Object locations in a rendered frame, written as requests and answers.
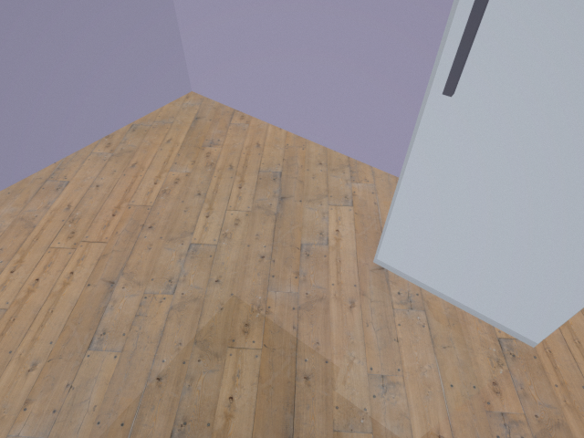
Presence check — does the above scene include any handle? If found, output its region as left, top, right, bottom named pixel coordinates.
left=443, top=0, right=489, bottom=97

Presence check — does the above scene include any fridge door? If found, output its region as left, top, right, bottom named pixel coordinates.
left=377, top=0, right=584, bottom=344

